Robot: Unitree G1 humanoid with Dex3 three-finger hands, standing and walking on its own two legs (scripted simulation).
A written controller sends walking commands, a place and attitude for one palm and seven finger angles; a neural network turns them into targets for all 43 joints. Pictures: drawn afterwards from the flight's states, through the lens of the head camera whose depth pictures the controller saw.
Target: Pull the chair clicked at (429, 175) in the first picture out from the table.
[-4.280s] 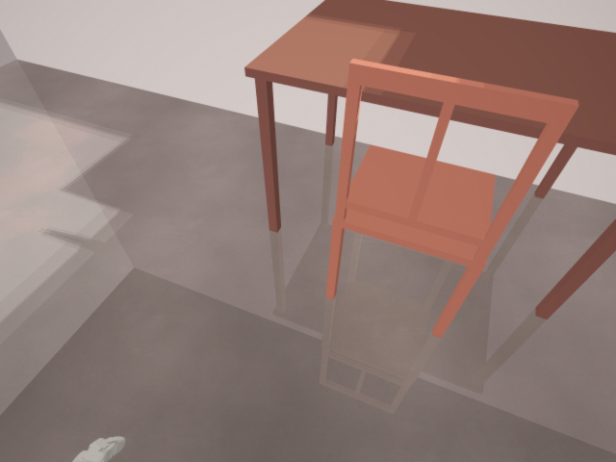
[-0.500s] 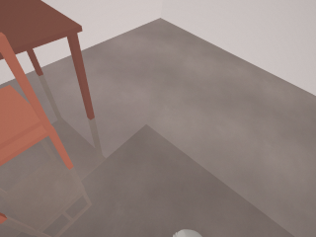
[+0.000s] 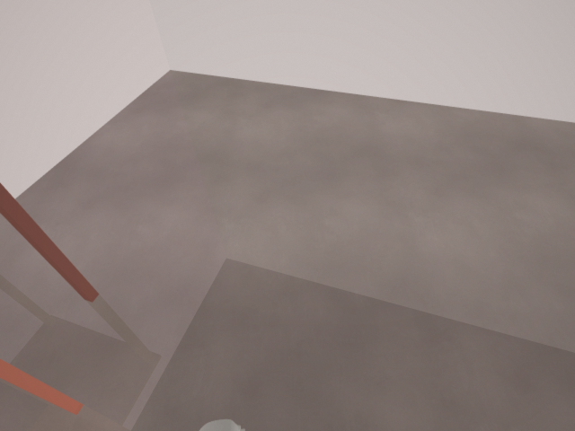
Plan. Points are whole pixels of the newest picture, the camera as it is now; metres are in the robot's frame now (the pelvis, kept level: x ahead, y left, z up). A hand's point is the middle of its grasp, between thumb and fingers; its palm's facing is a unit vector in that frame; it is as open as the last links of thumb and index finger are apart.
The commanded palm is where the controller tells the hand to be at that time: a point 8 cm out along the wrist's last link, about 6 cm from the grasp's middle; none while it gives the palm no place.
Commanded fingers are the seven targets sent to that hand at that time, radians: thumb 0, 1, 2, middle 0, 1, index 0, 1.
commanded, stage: walk to a spot facing it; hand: left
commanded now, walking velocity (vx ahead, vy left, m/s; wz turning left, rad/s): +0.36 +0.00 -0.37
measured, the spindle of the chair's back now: out of the picture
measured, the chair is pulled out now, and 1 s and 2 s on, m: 0.00 0.00 0.00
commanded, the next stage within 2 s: turn to face it in 0.84 s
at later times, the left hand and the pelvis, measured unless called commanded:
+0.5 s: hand (158, 405) +0.21 +0.25 -0.19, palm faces -0.12 -0.98 -0.15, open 7.4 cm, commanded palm none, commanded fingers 0.00 0.90 0.90 -0.20 -0.30 -0.20 -0.30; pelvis +0.21 +0.06 -0.01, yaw -15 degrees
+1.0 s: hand (265, 251) +0.53 +0.08 -0.18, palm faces -0.53 -0.82 -0.21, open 7.4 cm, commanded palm none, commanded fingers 0.00 0.90 0.90 -0.20 -0.30 -0.20 -0.30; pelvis +0.31 +0.01 -0.03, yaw -31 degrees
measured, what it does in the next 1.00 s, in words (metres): walks ahead, turning right: left foot, then right foot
